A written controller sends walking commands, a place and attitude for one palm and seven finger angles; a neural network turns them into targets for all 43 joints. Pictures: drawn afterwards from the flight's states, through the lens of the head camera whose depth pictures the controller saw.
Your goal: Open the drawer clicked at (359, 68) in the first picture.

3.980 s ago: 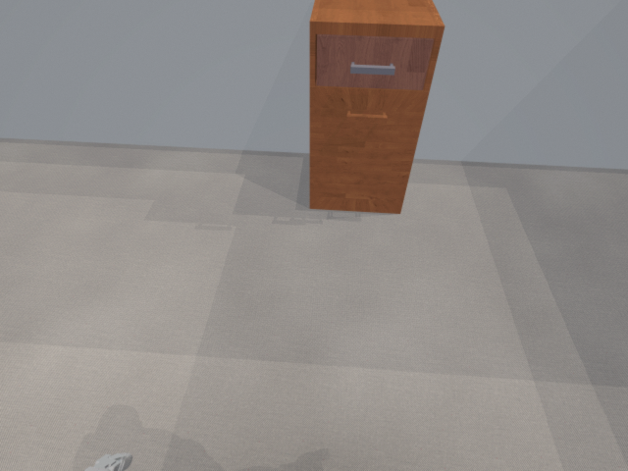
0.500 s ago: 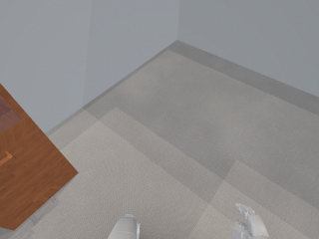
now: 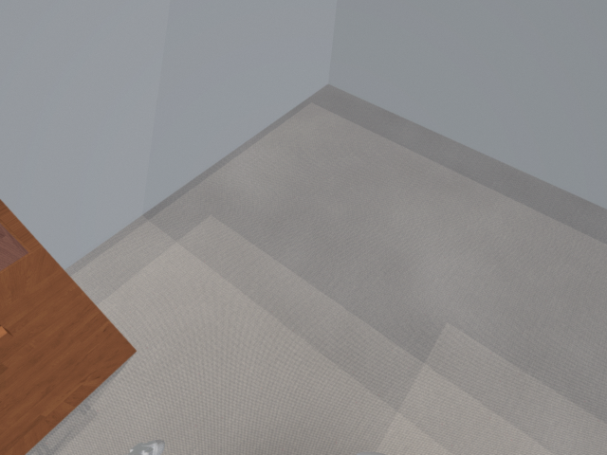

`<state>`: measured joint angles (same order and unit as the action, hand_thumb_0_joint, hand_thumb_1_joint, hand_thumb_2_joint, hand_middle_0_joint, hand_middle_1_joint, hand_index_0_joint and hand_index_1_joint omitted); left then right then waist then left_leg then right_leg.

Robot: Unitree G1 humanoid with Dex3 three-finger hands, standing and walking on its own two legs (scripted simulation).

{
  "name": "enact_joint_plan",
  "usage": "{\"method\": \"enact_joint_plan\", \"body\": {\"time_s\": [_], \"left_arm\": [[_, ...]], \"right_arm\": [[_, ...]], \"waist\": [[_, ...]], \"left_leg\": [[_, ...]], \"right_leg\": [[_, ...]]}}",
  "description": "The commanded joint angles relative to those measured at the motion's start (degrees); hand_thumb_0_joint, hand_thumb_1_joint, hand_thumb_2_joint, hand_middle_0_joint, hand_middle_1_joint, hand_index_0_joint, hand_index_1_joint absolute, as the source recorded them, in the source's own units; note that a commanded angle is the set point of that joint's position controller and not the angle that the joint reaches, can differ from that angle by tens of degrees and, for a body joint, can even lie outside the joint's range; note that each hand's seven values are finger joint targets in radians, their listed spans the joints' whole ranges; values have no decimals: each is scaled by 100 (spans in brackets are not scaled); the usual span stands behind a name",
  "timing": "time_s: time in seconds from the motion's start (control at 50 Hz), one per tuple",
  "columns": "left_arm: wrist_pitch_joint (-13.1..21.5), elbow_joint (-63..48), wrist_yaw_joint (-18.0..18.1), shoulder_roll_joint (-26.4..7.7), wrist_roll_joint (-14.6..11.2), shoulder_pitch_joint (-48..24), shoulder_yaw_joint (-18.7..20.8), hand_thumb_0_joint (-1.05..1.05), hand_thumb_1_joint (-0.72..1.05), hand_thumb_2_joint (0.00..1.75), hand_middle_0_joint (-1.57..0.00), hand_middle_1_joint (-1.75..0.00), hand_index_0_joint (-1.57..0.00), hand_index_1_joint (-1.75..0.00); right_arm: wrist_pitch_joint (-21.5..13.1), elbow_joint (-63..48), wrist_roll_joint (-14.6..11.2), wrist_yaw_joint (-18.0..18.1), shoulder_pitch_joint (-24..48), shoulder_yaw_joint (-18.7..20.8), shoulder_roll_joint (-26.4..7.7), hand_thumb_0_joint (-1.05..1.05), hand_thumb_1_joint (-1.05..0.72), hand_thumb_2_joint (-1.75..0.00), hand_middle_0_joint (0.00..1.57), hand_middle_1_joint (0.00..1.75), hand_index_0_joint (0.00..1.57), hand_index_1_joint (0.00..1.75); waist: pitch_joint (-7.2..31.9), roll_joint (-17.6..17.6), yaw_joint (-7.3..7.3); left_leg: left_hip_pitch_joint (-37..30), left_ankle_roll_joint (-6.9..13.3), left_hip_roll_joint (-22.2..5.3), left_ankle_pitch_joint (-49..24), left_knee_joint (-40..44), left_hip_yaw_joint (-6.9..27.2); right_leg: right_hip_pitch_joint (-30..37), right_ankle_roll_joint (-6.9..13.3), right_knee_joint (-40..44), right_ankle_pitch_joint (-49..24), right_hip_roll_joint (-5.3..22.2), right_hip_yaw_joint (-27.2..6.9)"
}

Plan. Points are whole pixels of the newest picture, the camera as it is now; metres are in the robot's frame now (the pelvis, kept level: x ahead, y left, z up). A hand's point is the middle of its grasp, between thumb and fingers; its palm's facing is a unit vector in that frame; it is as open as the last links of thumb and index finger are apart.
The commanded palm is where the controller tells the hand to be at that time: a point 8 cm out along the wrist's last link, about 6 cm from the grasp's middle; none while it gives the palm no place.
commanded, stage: turn to face it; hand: left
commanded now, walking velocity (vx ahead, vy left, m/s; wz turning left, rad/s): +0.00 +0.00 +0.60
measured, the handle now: out of the picture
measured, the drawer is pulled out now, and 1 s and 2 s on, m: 0.00 0.00 0.00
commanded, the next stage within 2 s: take the last steps up to it in 1.32 s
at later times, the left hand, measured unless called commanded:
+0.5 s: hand out of the picture -0.02 +0.14 -0.15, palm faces +0.36 -0.89 -0.29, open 7.4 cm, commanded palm none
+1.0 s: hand out of the picture -0.12 +0.20 -0.16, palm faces +0.63 -0.74 -0.26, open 7.4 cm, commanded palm none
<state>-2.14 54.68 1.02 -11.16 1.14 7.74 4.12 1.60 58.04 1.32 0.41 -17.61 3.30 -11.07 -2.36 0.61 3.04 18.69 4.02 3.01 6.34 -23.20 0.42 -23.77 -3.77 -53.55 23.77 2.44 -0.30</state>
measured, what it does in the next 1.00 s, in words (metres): steps on the spot, turning left: right foot, then left foot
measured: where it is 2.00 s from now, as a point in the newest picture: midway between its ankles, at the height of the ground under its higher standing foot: outside the picture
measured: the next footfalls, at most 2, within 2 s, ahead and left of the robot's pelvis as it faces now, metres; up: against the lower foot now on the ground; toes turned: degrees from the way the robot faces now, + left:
right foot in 0.18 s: +0.02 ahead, -0.14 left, +0.00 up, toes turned +6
left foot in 0.70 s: -0.06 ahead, +0.08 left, +0.00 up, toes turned +35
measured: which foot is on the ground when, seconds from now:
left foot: down 0.00-0.18, up 0.20-0.68, down 0.70-1.00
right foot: up 0.00-0.16, down 0.18-0.70, up 0.72-1.00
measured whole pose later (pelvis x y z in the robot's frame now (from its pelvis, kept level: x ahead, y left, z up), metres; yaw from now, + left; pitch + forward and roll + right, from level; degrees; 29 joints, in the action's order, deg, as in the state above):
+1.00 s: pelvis -0.05 -0.03 +0.00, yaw +37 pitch +0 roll -1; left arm -3.1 51.5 0.5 -15.3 1.1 10.8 4.2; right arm 2.0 51.8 1.0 -0.9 -8.2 2.5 -12.5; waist -4.1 1.1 -0.9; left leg 13.7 2.5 1.6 13.3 -27.4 1.3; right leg -26.9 -6.3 -57.9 22.1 6.2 0.6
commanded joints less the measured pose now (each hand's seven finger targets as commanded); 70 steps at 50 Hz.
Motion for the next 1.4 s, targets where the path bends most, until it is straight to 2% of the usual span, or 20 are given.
{"method": "enact_joint_plan", "body": {"time_s": [0.0,0.12,0.16,0.18,0.24,0.28,0.42,0.62,0.66,0.68,0.7,0.72,0.84,1.0,1.1,1.14,1.16,1.18,1.28,1.38], "left_arm": [[63,-481,46,-388,-52,-19,69,0,90,90,-20,-30,-20,-30],[69,-373,111,-603,-122,791,138,0,90,90,-20,-30,-20,-30],[108,-504,180,-1470,36,760,276,0,90,90,-20,-30,-20,-30],[79,-711,196,-1385,-17,249,177,0,90,90,-20,-30,-20,-30],[204,-862,162,-771,-49,-493,46,0,90,90,-20,-30,-20,-30],[276,-762,140,-685,-48,-95,15,0,90,90,-20,-30,-20,-30],[268,-505,112,-948,14,921,62,0,90,90,-20,-30,-20,-30],[180,-365,72,-1311,64,1121,173,0,90,90,-20,-30,-20,-30],[168,-397,32,-1300,-19,1024,181,0,90,90,-20,-30,-20,-30],[164,-617,-23,-1001,-66,937,147,0,90,90,-20,-30,-20,-30],[123,-839,-19,-842,-38,546,15,0,90,90,-20,-30,-20,-30],[52,-881,11,-997,-6,510,61,0,90,90,-20,-30,-20,-30],[-9,-526,-55,-918,-7,678,125,0,90,90,-20,-30,-20,-30],[30,-855,11,-802,-31,40,61,0,90,90,-20,-30,-20,-30],[126,-813,48,-746,-87,467,42,0,90,90,-20,-30,-20,-30],[259,-715,96,-1102,-29,860,116,0,90,90,-20,-30,-20,-30],[296,-726,128,-1628,56,925,212,0,90,90,-20,-30,-20,-30],[252,-770,130,-1613,0,933,165,0,90,90,-20,-30,-20,-30],[294,-836,103,-861,-29,160,6,0,90,90,-20,-30,-20,-30],[291,-551,114,-934,10,743,24,0,90,90,-20,-30,-20,-30]], "right_arm": [[-96,-390,19,53,-223,282,-1075,0,-90,-90,20,30,20,30],[16,-610,-16,-10,182,375,-1078,0,-90,-90,20,30,20,30],[53,-811,-76,-19,184,327,-489,0,-90,-90,20,30,20,30],[62,-809,26,-29,246,394,-847,0,-90,-90,20,30,20,30],[203,-521,42,-139,-69,365,-668,0,-90,-90,20,30,20,30],[178,-537,14,-157,-74,320,-601,0,-90,-90,20,30,20,30],[237,-854,6,-167,930,251,-645,0,-90,-90,20,30,20,30],[63,-1100,-63,-178,1325,92,-669,0,-90,-90,20,30,20,30],[-25,-955,-24,-160,659,188,-1029,0,-90,-90,20,30,20,30],[-90,-903,1,-117,288,369,-1725,0,-90,-90,20,30,20,30],[-55,-801,-107,-88,-60,443,-2099,0,-90,-90,20,30,20,30],[-16,-753,-93,-87,14,389,-1976,0,-90,-90,20,30,20,30],[-93,-1040,-49,-21,1119,226,-1425,0,-90,-90,20,30,20,30],[-42,-938,-2,-33,600,296,-1363,0,-90,-90,20,30,20,30],[-21,-988,-8,-24,744,318,-1312,0,-90,-90,20,30,20,30],[-35,-1000,-92,-57,618,260,-933,0,-90,-90,20,30,20,30],[-41,-1142,-97,-65,561,183,-555,0,-90,-90,20,30,20,30],[17,-1130,-39,-31,648,267,-854,0,-90,-90,20,30,20,30],[165,-599,-4,-133,273,255,-726,0,-90,-90,20,30,20,30],[197,-524,-22,-119,602,200,-627,0,-90,-90,20,30,20,30]], "waist": [[732,-899,-54],[761,-804,-453],[481,1684,-527],[167,1151,-374],[-340,683,113],[-205,710,-5],[-110,1001,-453],[571,1186,-544],[1034,525,-123],[1290,-1126,111],[1273,-1720,238],[1139,-1095,139],[321,-854,-336],[336,-1005,-89],[583,-998,-345],[894,118,-520],[825,1788,-540],[763,1279,-574],[95,977,-165],[-13,974,-404]], "left_leg": [[-1099,657,-1558,-306,708,2349],[335,-11,-933,468,477,2138],[2140,-729,272,2239,-2007,326],[1840,-637,-33,2433,-3232,345],[1502,-721,-398,1460,-4490,162],[1694,-822,-434,1257,-4606,-7],[1655,-951,-597,1555,-3974,-234],[172,-635,-459,1562,-1302,-839],[-1413,-448,-579,31,84,-630],[-2772,173,-1996,-1956,170,1153],[-2881,767,-2779,-4165,-13,1912],[-2514,960,-2854,-3639,-75,1410],[-877,370,-1498,-1493,390,806],[-978,623,-1524,-1103,348,1657],[-451,459,-1328,-1555,-202,1904],[589,-108,-737,-118,-1236,1390],[1607,-591,157,2451,-2568,286],[1347,-561,-61,2864,-3582,502],[1305,-723,-374,1418,-4631,243],[1092,-809,-485,1529,-3912,39]], "right_leg": [[-254,52,546,286,-132,-80],[1965,280,3132,-751,-236,73],[2532,1183,4435,423,2208,-2287],[1245,1355,4450,178,2574,-2014],[605,964,4052,-1127,1538,-525],[1230,933,3650,-2385,1388,3],[1946,1044,3351,-3484,1665,204],[2266,914,2464,-4239,1910,773],[1541,472,1132,-3741,1710,1200],[-240,8,-175,-737,943,1337],[-1125,-154,-1022,1373,561,798],[-1141,-106,-1304,1316,708,446],[-607,-212,-1166,-240,457,181],[-350,-193,239,83,160,117],[983,-51,1930,-519,-139,180],[2517,155,3491,-1434,721,-551],[2805,794,3670,-2477,2274,-2052],[1971,1214,3616,-2819,2599,-1938],[1429,918,3561,-2602,1365,-208],[1543,1053,3636,-2558,1495,-127]]}}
